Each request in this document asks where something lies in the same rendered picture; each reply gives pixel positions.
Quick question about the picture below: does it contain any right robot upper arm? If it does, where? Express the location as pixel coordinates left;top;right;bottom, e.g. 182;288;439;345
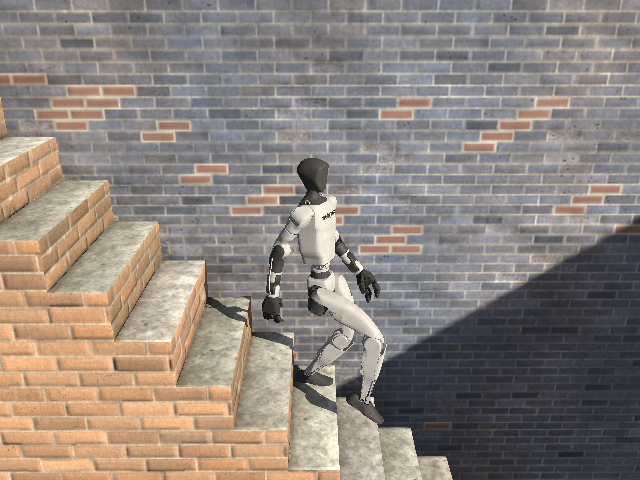
272;205;314;258

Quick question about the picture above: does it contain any robot left forearm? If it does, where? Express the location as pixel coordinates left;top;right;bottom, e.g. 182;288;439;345
335;235;363;275

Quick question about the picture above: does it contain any robot torso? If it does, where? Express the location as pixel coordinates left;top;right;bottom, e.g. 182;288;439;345
297;193;336;296

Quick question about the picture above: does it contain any left robot hand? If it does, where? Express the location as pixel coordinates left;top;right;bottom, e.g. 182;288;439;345
356;269;381;303

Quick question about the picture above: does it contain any right robot hand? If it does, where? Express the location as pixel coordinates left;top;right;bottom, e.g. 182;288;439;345
262;296;284;323

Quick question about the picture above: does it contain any robot right forearm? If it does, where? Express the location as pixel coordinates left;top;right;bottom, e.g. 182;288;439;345
266;245;284;298

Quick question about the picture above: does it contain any left robot upper arm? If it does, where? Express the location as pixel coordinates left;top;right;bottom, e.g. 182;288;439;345
321;195;339;243

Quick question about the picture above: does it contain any right robot thigh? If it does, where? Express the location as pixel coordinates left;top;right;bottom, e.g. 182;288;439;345
307;288;384;350

